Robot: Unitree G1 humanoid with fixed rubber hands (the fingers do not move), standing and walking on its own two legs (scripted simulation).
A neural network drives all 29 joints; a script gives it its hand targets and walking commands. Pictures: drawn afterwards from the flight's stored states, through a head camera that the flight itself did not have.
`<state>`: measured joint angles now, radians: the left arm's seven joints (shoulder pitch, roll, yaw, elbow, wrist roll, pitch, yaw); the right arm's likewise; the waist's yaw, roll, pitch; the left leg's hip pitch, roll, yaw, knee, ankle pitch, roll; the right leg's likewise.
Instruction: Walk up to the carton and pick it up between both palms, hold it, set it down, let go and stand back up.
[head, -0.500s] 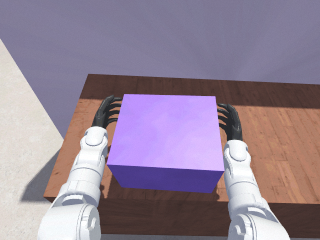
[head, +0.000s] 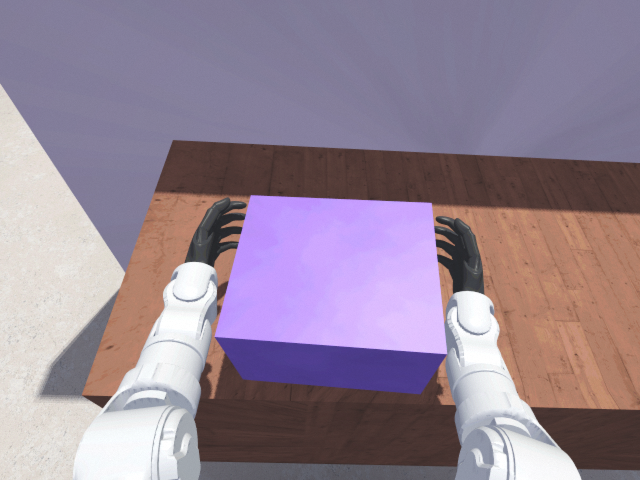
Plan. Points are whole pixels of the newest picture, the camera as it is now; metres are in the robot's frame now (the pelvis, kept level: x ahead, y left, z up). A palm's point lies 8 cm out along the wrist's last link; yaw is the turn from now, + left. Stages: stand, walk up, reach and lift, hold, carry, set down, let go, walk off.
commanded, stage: set down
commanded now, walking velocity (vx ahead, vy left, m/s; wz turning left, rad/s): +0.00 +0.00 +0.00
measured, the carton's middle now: (334, 293) +0.37 -0.04 -0.02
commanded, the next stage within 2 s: none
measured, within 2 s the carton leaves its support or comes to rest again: rests again in 0.36 s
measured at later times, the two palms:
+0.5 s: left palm (212, 255) +0.41 +0.12 +0.03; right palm (469, 291) +0.35 -0.22 +0.02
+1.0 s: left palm (214, 255) +0.41 +0.12 +0.03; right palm (469, 294) +0.35 -0.22 +0.01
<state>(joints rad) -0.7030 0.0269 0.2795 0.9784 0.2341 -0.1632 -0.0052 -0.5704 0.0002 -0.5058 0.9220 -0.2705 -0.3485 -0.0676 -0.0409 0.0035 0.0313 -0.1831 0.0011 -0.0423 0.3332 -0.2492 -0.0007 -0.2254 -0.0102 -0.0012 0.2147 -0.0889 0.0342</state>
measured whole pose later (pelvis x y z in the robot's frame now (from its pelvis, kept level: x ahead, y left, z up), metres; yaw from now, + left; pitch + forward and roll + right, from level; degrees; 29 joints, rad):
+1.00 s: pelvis +0.00 +0.00 +0.00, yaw +0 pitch +9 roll -1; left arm -0.76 0.03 0.33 1.09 0.30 -0.30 -0.03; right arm -0.57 0.00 -0.58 0.98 -0.30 -0.42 -0.06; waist -0.04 0.01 0.01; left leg -0.25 0.00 -0.04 0.34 -0.24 0.00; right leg -0.30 -0.01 0.00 0.23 -0.09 0.03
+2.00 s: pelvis -0.07 -0.02 -0.04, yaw +0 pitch +22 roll +0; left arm -1.05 0.24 -0.08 1.62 -0.36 -0.47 0.00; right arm -0.83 -0.14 -0.17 1.44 0.14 -0.47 -0.15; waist -0.05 0.03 -0.19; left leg -0.80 0.00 -0.04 0.72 -0.30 -0.02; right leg -0.86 0.00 0.00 0.63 -0.15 0.00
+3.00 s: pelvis -0.08 -0.02 -0.02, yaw +1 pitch -3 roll -1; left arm -0.35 0.34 -0.10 0.98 -0.34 -0.26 -0.10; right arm -0.30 -0.14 -0.03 0.84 0.22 -0.23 -0.19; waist -0.05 0.03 -0.05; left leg -0.28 0.01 -0.06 0.64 -0.31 -0.02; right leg -0.32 0.00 -0.02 0.53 -0.16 0.01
